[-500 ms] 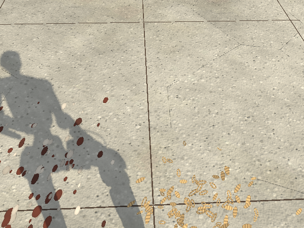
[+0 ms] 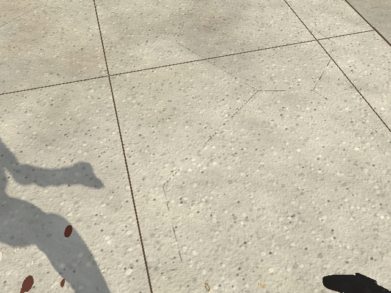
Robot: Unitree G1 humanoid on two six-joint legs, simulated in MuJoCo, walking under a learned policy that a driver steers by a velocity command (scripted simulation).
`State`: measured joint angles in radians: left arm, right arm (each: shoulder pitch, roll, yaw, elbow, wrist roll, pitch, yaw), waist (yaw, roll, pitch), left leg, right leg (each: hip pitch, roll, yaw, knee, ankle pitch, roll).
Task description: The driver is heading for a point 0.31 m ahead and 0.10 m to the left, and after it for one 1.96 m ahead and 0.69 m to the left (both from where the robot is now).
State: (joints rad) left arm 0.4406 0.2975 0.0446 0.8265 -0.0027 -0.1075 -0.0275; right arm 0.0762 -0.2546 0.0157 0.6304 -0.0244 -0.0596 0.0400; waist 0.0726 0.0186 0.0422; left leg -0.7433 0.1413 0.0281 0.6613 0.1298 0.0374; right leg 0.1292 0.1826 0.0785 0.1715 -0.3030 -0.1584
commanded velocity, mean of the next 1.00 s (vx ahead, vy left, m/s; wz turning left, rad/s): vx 0.31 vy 0.00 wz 0.53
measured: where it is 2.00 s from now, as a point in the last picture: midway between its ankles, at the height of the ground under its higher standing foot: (191, 276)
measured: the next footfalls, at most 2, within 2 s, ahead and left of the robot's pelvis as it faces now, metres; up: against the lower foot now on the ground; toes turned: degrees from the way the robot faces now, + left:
left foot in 0.12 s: +0.34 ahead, +0.12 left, +0.00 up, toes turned +6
right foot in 0.54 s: +0.64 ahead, +0.07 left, +0.00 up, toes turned +38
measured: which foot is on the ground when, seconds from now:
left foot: up 0.00-0.10, down 0.12-0.52, up 0.54-0.90, down 0.92-1.00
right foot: down 0.00-0.14, up 0.16-0.52, down 0.54-0.92, up 0.94-1.00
